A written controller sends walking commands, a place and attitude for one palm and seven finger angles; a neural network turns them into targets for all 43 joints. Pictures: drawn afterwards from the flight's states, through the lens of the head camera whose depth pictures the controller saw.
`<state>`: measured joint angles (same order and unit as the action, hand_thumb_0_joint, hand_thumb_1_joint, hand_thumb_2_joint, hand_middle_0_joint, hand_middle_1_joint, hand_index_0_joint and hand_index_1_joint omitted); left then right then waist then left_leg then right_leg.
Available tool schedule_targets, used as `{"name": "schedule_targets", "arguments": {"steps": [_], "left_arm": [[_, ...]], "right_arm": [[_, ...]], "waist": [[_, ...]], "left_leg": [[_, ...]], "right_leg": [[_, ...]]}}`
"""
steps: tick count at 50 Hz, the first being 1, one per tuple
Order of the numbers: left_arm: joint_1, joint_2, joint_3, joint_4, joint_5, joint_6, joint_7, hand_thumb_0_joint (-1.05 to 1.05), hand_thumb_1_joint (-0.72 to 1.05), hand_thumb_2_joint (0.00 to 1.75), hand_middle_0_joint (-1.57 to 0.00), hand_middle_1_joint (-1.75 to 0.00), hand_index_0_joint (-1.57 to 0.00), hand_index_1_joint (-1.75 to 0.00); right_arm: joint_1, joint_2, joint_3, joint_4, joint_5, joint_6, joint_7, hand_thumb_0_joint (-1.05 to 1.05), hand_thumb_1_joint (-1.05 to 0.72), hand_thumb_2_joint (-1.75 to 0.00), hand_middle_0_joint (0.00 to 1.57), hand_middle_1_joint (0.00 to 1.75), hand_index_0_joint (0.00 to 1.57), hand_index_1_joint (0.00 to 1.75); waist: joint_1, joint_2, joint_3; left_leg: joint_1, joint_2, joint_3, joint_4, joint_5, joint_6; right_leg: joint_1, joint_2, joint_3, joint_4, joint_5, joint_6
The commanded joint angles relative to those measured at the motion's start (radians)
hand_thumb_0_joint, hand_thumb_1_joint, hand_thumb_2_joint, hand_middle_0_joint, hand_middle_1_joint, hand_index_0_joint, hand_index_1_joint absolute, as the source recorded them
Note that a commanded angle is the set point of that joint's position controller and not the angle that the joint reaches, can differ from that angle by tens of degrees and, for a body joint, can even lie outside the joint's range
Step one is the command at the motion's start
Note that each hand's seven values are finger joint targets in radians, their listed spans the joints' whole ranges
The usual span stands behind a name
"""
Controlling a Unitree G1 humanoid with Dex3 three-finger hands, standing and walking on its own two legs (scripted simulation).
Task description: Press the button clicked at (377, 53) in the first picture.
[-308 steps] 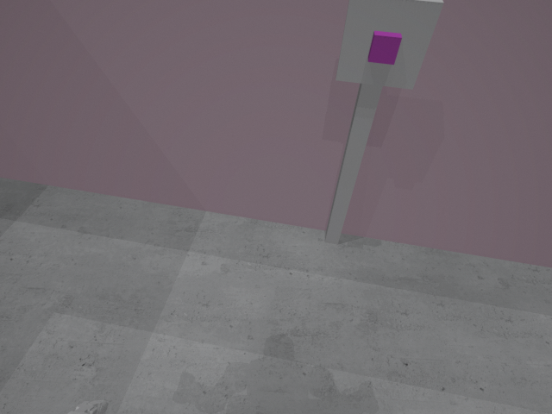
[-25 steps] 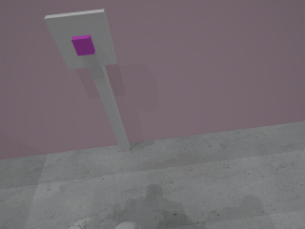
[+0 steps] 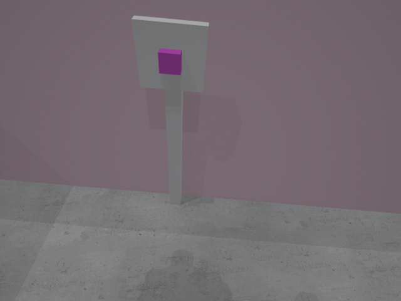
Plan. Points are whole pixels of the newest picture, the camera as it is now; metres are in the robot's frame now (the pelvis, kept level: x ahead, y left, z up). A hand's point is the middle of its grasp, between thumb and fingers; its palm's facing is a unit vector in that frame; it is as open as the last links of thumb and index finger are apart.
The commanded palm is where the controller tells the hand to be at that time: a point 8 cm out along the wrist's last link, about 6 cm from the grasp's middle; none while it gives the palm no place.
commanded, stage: take the last steps up to it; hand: left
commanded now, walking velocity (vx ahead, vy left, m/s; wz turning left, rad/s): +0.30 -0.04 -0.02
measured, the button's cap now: (170, 61) +0.73 +0.16 +0.12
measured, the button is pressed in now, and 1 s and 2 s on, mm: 0 0 0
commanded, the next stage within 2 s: come to a stop and stand still in 0.48 s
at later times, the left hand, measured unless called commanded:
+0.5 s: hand (152, 277) +0.21 +0.13 -0.17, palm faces +0.07 -0.97 -0.22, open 7.1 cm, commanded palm none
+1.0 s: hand (140, 275) +0.22 +0.16 -0.19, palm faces +0.05 -0.98 -0.22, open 7.4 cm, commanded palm none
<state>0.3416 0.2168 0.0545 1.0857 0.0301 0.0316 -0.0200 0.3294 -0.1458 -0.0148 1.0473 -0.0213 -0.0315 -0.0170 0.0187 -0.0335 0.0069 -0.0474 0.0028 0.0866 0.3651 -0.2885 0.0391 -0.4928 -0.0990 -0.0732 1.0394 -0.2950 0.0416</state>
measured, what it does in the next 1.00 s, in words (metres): walks ahead: right foot, then left foot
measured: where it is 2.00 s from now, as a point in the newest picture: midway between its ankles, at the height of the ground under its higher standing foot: outside the picture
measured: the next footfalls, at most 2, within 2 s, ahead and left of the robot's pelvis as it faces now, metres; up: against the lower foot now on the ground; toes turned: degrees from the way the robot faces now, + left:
right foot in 0.28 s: +0.21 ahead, -0.15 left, +0.00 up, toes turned -9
left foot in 0.70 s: +0.32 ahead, +0.08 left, +0.00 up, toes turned +9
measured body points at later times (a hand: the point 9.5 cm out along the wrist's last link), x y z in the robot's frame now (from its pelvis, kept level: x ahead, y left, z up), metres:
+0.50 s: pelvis +0.15 -0.06 -0.01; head +0.15 -0.07 +0.44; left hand +0.21 +0.18 -0.15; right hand +0.14 -0.29 -0.17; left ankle +0.15 +0.08 -0.68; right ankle +0.17 -0.15 -0.74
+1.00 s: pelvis +0.20 -0.03 -0.01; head +0.24 -0.02 +0.44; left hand +0.22 +0.21 -0.17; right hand +0.30 -0.26 -0.15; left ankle +0.28 +0.08 -0.74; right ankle +0.17 -0.17 -0.69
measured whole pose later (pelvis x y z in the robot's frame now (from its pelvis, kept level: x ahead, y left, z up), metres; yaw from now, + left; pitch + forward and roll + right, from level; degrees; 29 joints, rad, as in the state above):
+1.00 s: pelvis +0.20 -0.03 -0.01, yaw -1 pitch -1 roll -1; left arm 0.25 0.19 0.07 1.04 0.02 0.06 0.03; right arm 0.09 -0.14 -0.05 1.01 -0.02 0.01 -0.03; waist 0.01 -0.01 0.09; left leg -0.33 0.08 0.15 0.49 -0.15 0.03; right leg -0.39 -0.04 -0.03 0.96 -0.50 0.04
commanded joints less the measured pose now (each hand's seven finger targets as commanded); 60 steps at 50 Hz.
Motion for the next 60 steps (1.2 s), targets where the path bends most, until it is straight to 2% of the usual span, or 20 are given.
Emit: {"name": "schedule_targets", "arguments": {"steps": [1, 8, 12, 13, 14, 15, 18, 22, 30, 33, 35, 37, 40, 46, 51, 53, 54, 55, 57, 60], "left_arm": [[-0.104, 0.027, -0.001, -0.086, -0.004, -0.035, 0.002, 0.0, 0.9, 0.9, -0.2, -0.3, -0.2, -0.3], [-0.257, -0.006, -0.001, -0.128, -0.011, -0.05, -0.004, 0.0, 0.9, 0.9, -0.2, -0.3, -0.2, -0.3], [-0.053, 0.034, 0.017, -0.063, -0.009, -0.07, 0.0, 0.0, 0.9, 0.9, -0.2, -0.3, -0.2, -0.3], [0.108, 0.091, 0.031, -0.015, -0.003, -0.086, 0.007, 0.0, 0.9, 0.9, -0.2, -0.3, -0.2, -0.3], [0.238, 0.207, 0.06, 0.015, -0.001, -0.097, 0.023, 0.0, 0.9, 0.9, -0.2, -0.3, -0.2, -0.3], [0.248, 0.229, 0.058, 0.018, -0.023, -0.093, 0.027, 0.0, 0.9, 0.9, -0.2, -0.3, -0.2, -0.3], [-0.019, 0.086, 0.022, -0.047, -0.015, -0.088, 0.042, 0.0, 0.9, 0.9, -0.2, -0.3, -0.2, -0.3], [-0.065, 0.014, -0.004, -0.047, -0.005, -0.1, 0.043, 0.0, 0.9, 0.9, -0.2, -0.3, -0.2, -0.3], [-0.01, 0.066, -0.003, -0.013, -0.006, -0.101, 0.04, 0.0, 0.9, 0.9, -0.2, -0.3, -0.2, -0.3], [-0.013, 0.035, -0.017, 0.005, -0.014, -0.078, 0.052, 0.0, 0.9, 0.9, -0.2, -0.3, -0.2, -0.3], [0.069, -0.011, -0.029, 0.014, -0.021, -0.059, 0.062, 0.0, 0.9, 0.9, -0.2, -0.3, -0.2, -0.3], [0.098, -0.006, -0.036, 0.025, -0.024, -0.035, 0.069, 0.0, 0.9, 0.9, -0.2, -0.3, -0.2, -0.3], [0.053, 0.028, -0.017, -0.004, -0.015, -0.009, 0.065, 0.0, 0.9, 0.9, -0.2, -0.3, -0.2, -0.3], [0.007, 0.006, 0.016, -0.075, -0.009, 0.01, 0.055, 0.0, 0.9, 0.9, -0.2, -0.3, -0.2, -0.3], [0.041, -0.023, 0.002, -0.079, -0.01, 0.003, 0.05, 0.0, 0.9, 0.9, -0.2, -0.3, -0.2, -0.3], [0.128, -0.017, -0.003, -0.036, -0.006, -0.013, 0.048, 0.0, 0.9, 0.9, -0.2, -0.3, -0.2, -0.3], [0.143, 0.028, -0.004, -0.028, 0.003, -0.023, 0.05, 0.0, 0.9, 0.9, -0.2, -0.3, -0.2, -0.3], [0.088, 0.106, -0.001, -0.053, 0.008, -0.032, 0.053, 0.0, 0.9, 0.9, -0.2, -0.3, -0.2, -0.3], [-0.041, 0.168, 0.013, -0.109, 0.001, -0.03, 0.059, 0.0, 0.9, 0.9, -0.2, -0.3, -0.2, -0.3], [-0.127, 0.121, 0.003, -0.121, -0.004, -0.042, 0.053, 0.0, 0.9, 0.9, -0.2, -0.3, -0.2, -0.3]], "right_arm": [[0.1, -0.146, -0.035, 0.006, 0.009, -0.03, -0.017, 0.0, -0.9, -0.9, 0.2, 0.3, 0.2, 0.3], [0.174, -0.142, -0.042, 0.063, -0.008, -0.03, -0.02, 0.0, -0.9, -0.9, 0.2, 0.3, 0.2, 0.3], [0.14, -0.148, -0.044, 0.076, -0.006, -0.024, -0.017, 0.0, -0.9, -0.9, 0.2, 0.3, 0.2, 0.3], [0.138, -0.13, -0.042, 0.07, 0.004, -0.03, -0.01, 0.0, -0.9, -0.9, 0.2, 0.3, 0.2, 0.3], [0.182, -0.059, -0.031, 0.039, 0.017, -0.039, -0.003, 0.0, -0.9, -0.9, 0.2, 0.3, 0.2, 0.3], [0.134, -0.098, -0.034, 0.02, 0.022, -0.029, -0.006, 0.0, -0.9, -0.9, 0.2, 0.3, 0.2, 0.3], [0.018, -0.053, -0.043, 0.01, 0.001, -0.009, 0.008, 0.0, -0.9, -0.9, 0.2, 0.3, 0.2, 0.3], [0.111, -0.005, -0.039, 0.039, -0.008, 0.03, 0.018, 0.0, -0.9, -0.9, 0.2, 0.3, 0.2, 0.3], [-0.069, -0.034, -0.03, -0.032, 0.0, 0.012, 0.028, 0.0, -0.9, -0.9, 0.2, 0.3, 0.2, 0.3], [-0.041, -0.04, -0.014, 0.002, 0.005, 0.0, 0.012, 0.0, -0.9, -0.9, 0.2, 0.3, 0.2, 0.3], [-0.007, -0.131, -0.024, 0.014, 0.006, -0.009, -0.003, 0.0, -0.9, -0.9, 0.2, 0.3, 0.2, 0.3], [-0.045, -0.171, -0.029, 0.014, 0.016, 0.004, -0.024, 0.0, -0.9, -0.9, 0.2, 0.3, 0.2, 0.3], [-0.047, -0.189, -0.05, 0.003, 0.011, 0.023, -0.045, 0.0, -0.9, -0.9, 0.2, 0.3, 0.2, 0.3], [-0.137, -0.182, -0.078, -0.056, 0.002, 0.039, -0.035, 0.0, -0.9, -0.9, 0.2, 0.3, 0.2, 0.3], [-0.198, -0.174, -0.077, -0.072, -0.007, 0.044, -0.009, 0.0, -0.9, -0.9, 0.2, 0.3, 0.2, 0.3], [-0.197, -0.162, -0.072, -0.062, -0.004, 0.052, 0.0, 0.0, -0.9, -0.9, 0.2, 0.3, 0.2, 0.3], [-0.179, -0.114, -0.064, -0.059, 0.006, 0.059, 0.004, 0.0, -0.9, -0.9, 0.2, 0.3, 0.2, 0.3], [-0.166, -0.049, -0.048, -0.076, 0.016, 0.07, 0.013, 0.0, -0.9, -0.9, 0.2, 0.3, 0.2, 0.3], [-0.212, -0.095, -0.056, -0.097, 0.002, 0.089, 0.023, 0.0, -0.9, -0.9, 0.2, 0.3, 0.2, 0.3], [-0.065, -0.113, -0.061, -0.026, -0.003, 0.077, 0.031, 0.0, -0.9, -0.9, 0.2, 0.3, 0.2, 0.3]], "waist": [[-0.035, 0.131, 0.145], [-0.074, 0.157, 0.176], [0.033, 0.082, 0.073], [0.101, -0.003, -0.03], [0.12, -0.292, -0.178], [0.122, -0.24, -0.206], [0.029, -0.009, 0.05], [-0.054, -0.079, 0.08], [-0.015, -0.069, 0.077], [-0.034, -0.018, 0.036], [-0.016, 0.159, -0.045], [-0.01, 0.297, -0.042], [-0.035, 0.228, -0.044], [-0.028, 0.164, -0.114], [-0.006, 0.241, -0.07], [0.036, 0.158, -0.053], [0.038, 0.026, -0.012], [0.014, -0.208, 0.057], [0.017, -0.23, 0.145], [-0.039, -0.132, 0.158]], "left_leg": [[0.006, 0.265, -0.177, -0.212, 0.199, 0.133], [0.004, 0.283, -0.146, -0.151, 0.339, 0.126], [-0.098, 0.227, -0.081, 0.113, 0.456, 0.069], [-0.23, 0.168, -0.031, 0.343, 0.375, 0.027], [-0.474, 0.019, 0.041, 0.676, -0.133, -0.025], [-0.495, 0.027, -0.069, 0.868, -0.306, -0.015], [-0.529, 0.137, -0.108, 0.899, -0.084, -0.02], [-0.395, 0.131, -0.041, 0.697, 0.0, -0.06], [-0.366, 0.113, -0.004, 0.343, 0.037, -0.077], [-0.134, 0.088, -0.004, 0.083, 0.266, -0.08], [0.006, 0.247, -0.124, 0.088, 0.747, -0.011], [-0.02, 0.341, -0.2, 0.035, 0.948, 0.079], [0.002, 0.387, -0.217, 0.013, 1.04, 0.153], [-0.06, 0.353, -0.139, 0.012, 0.709, 0.15], [-0.264, 0.304, -0.162, -0.087, 0.073, 0.103], [-0.371, 0.222, -0.126, -0.058, -0.195, 0.033], [-0.421, 0.143, -0.071, 0.048, -0.249, -0.022], [-0.453, 0.051, -0.013, 0.232, -0.217, -0.08], [-0.402, 0.052, -0.08, 0.432, -0.159, -0.066], [-0.397, 0.048, -0.076, 0.529, -0.019, -0.066]], "right_leg": [[-0.18, -0.031, 0.015, -0.033, 0.06, 0.012], [-0.071, -0.005, -0.035, -0.317, 0.031, -0.017], [0.316, 0.072, -0.083, -0.511, 0.096, -0.055], [0.558, -0.024, 0.037, -0.555, 0.11, -0.094], [0.789, -0.322, 0.444, -0.664, 0.218, -0.207], [0.706, -0.394, 0.561, -0.762, 0.143, -0.269], [0.325, -0.29, 0.318, -0.835, -0.044, -0.216], [0.149, -0.18, 0.073, -0.877, 0.105, -0.164], [0.275, -0.192, 0.061, -0.82, 0.271, -0.19], [0.26, -0.1, -0.007, -0.657, 0.401, -0.117], [0.233, -0.029, -0.021, -0.58, 0.16, -0.038], [0.243, 0.013, -0.043, -0.477, -0.094, 0.001], [0.125, 0.024, 0.04, -0.158, -0.285, -0.005], [0.058, 0.042, 0.075, 0.017, -0.206, 0.004], [0.244, 0.04, 0.011, -0.278, -0.155, -0.019], [0.406, 0.058, -0.033, -0.529, -0.027, -0.021], [0.409, -0.006, 0.051, -0.698, -0.098, -0.03], [0.26, -0.208, 0.356, -0.902, -0.422, -0.106], [0.005, -0.29, 0.496, -1.027, -0.557, -0.158], [0.085, -0.184, 0.259, -0.912, -0.234, -0.121]]}}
